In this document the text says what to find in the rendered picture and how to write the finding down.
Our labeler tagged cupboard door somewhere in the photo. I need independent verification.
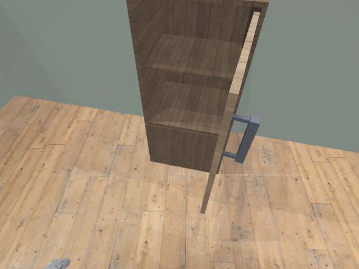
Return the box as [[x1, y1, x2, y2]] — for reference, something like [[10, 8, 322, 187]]
[[200, 12, 260, 214]]

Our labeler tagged robot left hand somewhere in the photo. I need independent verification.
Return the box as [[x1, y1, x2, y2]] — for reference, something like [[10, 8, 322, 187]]
[[43, 258, 70, 269]]

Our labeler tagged handle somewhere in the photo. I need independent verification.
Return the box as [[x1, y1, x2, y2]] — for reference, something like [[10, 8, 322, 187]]
[[222, 114, 261, 164]]

